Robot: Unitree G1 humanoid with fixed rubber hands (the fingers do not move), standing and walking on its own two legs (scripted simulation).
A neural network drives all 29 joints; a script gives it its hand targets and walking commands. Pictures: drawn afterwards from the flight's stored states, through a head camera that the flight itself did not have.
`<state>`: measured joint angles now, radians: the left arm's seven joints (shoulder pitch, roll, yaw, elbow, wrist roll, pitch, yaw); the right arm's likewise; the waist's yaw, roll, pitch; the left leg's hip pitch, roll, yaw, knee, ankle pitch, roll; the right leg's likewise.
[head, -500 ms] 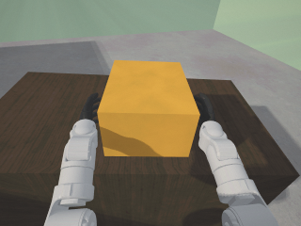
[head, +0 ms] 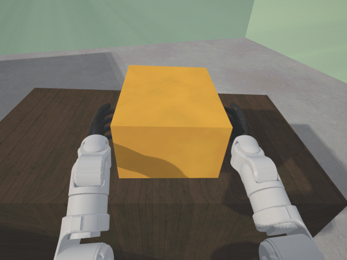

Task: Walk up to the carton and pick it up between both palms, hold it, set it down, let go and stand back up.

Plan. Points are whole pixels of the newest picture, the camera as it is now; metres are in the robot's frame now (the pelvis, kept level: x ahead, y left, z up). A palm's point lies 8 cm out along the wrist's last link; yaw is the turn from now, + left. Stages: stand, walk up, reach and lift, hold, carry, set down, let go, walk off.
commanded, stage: hold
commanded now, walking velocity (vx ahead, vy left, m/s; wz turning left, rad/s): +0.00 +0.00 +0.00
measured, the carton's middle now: (168, 115) +0.45 +0.01 +0.16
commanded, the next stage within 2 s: none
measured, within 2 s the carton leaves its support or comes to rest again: neither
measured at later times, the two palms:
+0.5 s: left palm (97, 136) +0.34 +0.17 +0.17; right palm (240, 136) +0.34 -0.15 +0.17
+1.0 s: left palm (97, 139) +0.34 +0.17 +0.17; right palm (240, 139) +0.34 -0.15 +0.17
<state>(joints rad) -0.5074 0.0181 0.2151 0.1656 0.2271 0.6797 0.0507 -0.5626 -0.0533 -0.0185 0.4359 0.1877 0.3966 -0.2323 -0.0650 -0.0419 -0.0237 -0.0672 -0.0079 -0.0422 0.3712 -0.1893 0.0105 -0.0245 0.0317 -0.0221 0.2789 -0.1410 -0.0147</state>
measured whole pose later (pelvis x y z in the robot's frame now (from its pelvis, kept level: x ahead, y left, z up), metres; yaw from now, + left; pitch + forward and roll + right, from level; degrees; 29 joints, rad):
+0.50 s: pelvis -0.01 -0.01 +0.00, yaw +0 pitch -7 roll -1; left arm -0.58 0.02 0.25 0.23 0.26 0.68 0.03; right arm -0.62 -0.02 -0.08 0.49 0.12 0.40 -0.22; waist -0.06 -0.05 -0.01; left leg -0.08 -0.01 -0.05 0.36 -0.16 0.00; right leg -0.05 0.03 -0.03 0.30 -0.13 -0.02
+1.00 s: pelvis -0.01 +0.00 +0.00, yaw +0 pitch -8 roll -1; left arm -0.55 0.02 0.25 0.20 0.27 0.69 0.02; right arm -0.59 -0.01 -0.07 0.48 0.13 0.38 -0.22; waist -0.07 -0.06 0.00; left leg -0.06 -0.01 -0.05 0.37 -0.17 0.01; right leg -0.02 0.03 -0.03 0.30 -0.14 -0.02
